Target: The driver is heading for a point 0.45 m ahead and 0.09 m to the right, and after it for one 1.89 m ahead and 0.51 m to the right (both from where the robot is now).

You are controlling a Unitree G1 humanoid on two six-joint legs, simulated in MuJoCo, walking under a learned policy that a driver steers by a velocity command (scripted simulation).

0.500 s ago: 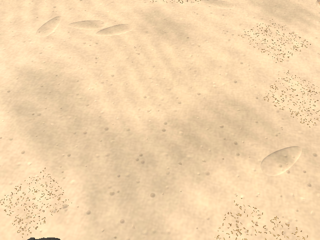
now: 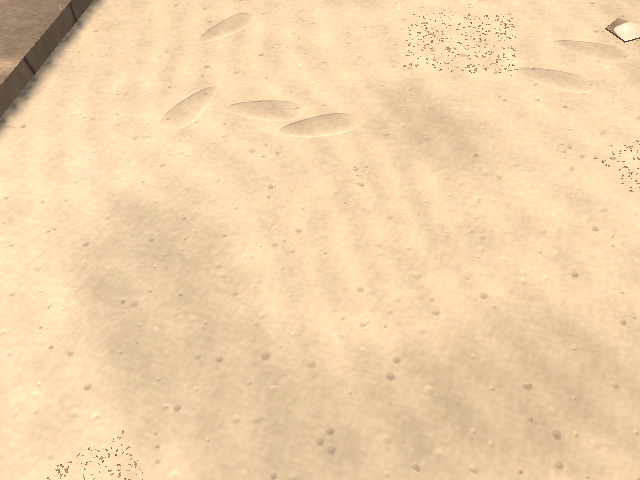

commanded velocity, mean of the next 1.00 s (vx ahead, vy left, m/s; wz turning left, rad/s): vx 0.35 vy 0.00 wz -0.37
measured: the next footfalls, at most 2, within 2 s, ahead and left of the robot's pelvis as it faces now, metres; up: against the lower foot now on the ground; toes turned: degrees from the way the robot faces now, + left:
left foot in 0.26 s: +0.32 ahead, +0.16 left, +0.00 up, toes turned -2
right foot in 0.74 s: +0.52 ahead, -0.12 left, +0.00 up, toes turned -19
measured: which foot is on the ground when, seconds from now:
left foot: up 0.00-0.24, down 0.26-0.76, up 0.78-1.00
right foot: down 0.00-0.26, up 0.28-0.72, down 0.74-1.00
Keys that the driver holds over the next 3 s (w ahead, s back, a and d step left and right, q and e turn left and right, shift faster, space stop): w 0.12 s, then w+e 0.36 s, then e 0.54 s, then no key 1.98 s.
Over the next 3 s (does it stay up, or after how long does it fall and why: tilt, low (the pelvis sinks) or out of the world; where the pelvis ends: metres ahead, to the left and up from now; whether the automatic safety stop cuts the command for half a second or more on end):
stays up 0.48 0.01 -0.01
